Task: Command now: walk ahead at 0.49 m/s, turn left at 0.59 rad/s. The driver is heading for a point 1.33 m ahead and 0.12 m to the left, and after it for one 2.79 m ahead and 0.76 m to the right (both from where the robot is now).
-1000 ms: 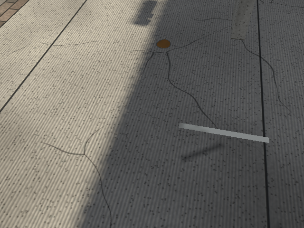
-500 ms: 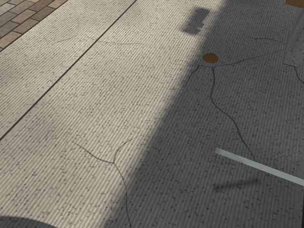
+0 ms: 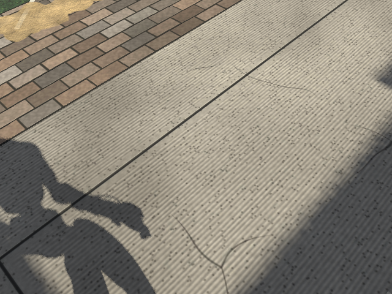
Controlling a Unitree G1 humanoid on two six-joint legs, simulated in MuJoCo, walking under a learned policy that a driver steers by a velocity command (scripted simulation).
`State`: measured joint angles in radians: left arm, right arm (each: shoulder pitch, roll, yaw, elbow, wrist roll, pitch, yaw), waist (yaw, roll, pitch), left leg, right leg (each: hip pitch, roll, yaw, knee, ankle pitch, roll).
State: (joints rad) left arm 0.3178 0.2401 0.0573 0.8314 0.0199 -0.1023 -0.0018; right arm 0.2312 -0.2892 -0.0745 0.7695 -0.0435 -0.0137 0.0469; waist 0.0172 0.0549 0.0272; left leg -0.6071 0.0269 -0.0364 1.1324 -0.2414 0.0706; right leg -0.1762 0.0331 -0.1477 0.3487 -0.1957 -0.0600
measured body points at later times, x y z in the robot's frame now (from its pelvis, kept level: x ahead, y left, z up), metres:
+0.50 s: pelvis +0.27 +0.07 +0.00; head +0.30 +0.09 +0.45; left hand +0.29 +0.35 -0.13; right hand +0.41 -0.16 -0.13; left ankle +0.27 +0.12 -0.74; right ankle +0.30 -0.09 -0.66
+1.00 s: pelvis +0.56 +0.09 -0.01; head +0.59 +0.08 +0.44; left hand +0.58 +0.37 -0.13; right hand +0.66 -0.15 -0.15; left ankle +0.43 +0.18 -0.65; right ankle +0.62 +0.04 -0.74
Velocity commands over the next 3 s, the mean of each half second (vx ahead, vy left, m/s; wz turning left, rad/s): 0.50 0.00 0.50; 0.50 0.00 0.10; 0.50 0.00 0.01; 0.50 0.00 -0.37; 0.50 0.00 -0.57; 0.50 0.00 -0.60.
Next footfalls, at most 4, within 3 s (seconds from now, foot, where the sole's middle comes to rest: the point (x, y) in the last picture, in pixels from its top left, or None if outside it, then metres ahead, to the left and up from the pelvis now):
0.30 left None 0.31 0.13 -0.78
0.86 right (202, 243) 0.66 0.05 -0.78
1.40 left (139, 188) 0.90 0.30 -0.78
1.98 right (172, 131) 1.21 0.19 -0.78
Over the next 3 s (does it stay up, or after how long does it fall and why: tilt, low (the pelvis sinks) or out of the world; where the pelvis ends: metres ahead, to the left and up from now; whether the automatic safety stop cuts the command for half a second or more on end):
stays up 1.58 0.15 -0.02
